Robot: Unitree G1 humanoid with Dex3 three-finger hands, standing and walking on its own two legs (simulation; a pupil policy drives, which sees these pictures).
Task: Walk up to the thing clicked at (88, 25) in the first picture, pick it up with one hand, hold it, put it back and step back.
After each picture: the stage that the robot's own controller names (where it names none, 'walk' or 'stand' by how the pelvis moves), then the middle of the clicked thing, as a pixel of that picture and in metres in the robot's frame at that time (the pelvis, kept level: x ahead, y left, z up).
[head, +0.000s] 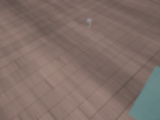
stand; (89, 23) +1.81 -0.13 -0.72
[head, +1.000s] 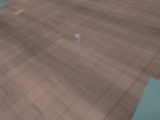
walk; (77, 38) +1.67 +0.17 -0.70
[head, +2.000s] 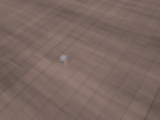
walk; (64, 60) +1.09 +0.28 -0.71
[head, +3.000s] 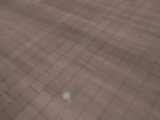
walk; (67, 98) +0.68 +0.22 -0.72
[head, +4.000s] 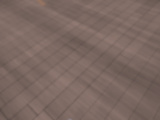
walk; out of the picture +0.44 +0.15 -0.72
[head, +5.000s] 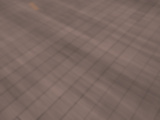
stand; out of the picture +0.36 +0.17 -0.72
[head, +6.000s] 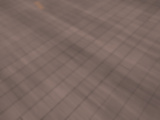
stand; out of the picture +0.33 +0.15 -0.72
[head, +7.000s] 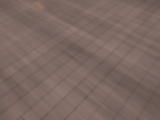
stand; out of the picture +0.34 +0.16 -0.73
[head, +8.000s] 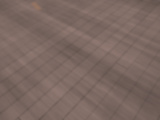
stand; out of the picture +0.34 +0.17 -0.73
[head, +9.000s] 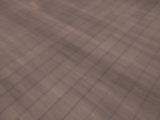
stand; out of the picture +0.33 +0.18 -0.73
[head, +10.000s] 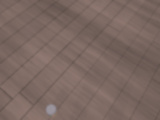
go down; (51, 111) +0.36 +0.17 -0.61
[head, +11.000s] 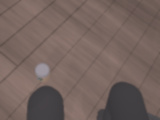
go down; (43, 73) +0.43 +0.17 -0.32
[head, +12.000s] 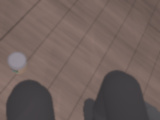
close in; (18, 63) +0.43 +0.19 -0.27
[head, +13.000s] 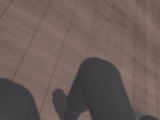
close; out of the picture +0.43 +0.22 -0.23
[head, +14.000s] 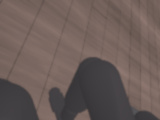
close; out of the picture +0.42 +0.23 -0.22
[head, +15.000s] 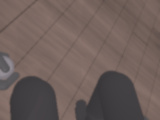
lift; (2, 72) +0.35 +0.24 -0.15
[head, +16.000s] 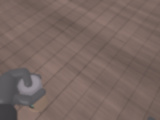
lift; (34, 94) +0.31 +0.17 +0.01
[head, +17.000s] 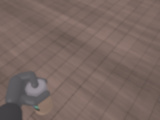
hold; (40, 97) +0.31 +0.16 +0.00
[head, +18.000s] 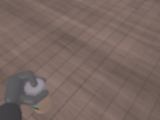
hold; (38, 96) +0.32 +0.17 -0.01
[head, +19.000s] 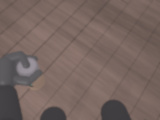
crouch; (32, 74) +0.39 +0.18 -0.08
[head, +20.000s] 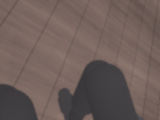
lower; out of the picture +0.43 +0.23 -0.23
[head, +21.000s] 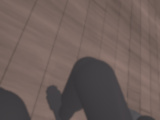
lower; out of the picture +0.44 +0.26 -0.24
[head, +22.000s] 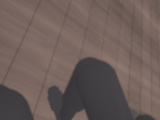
lower; out of the picture +0.44 +0.26 -0.24
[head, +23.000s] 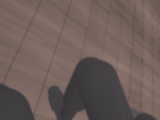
lower; out of the picture +0.44 +0.26 -0.24
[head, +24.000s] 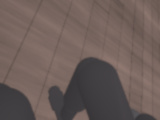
loosen; out of the picture +0.43 +0.25 -0.23
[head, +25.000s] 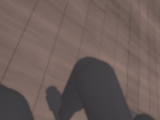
withdraw; out of the picture +0.43 +0.24 -0.24
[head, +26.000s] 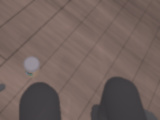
walk; (32, 67) +0.44 +0.19 -0.29
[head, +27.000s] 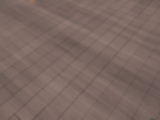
stand; out of the picture +0.35 +0.16 -0.65
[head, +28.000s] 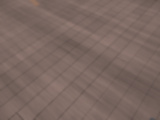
stand; out of the picture +0.37 +0.17 -0.67
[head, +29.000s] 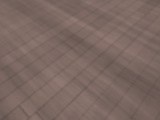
stand; out of the picture +0.37 +0.16 -0.68
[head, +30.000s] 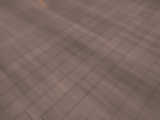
walk; out of the picture +0.38 +0.17 -0.72
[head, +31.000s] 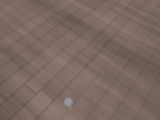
walk; (68, 104) +0.49 +0.08 -0.70
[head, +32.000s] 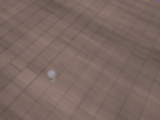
walk; (52, 76) +0.70 +0.23 -0.70
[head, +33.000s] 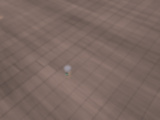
stand; (68, 71) +0.98 +0.19 -0.70
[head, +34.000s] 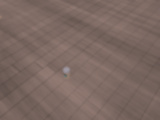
stand; (66, 73) +0.97 +0.18 -0.72
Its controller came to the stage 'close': yes
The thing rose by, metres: 0.71
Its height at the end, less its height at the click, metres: +0.00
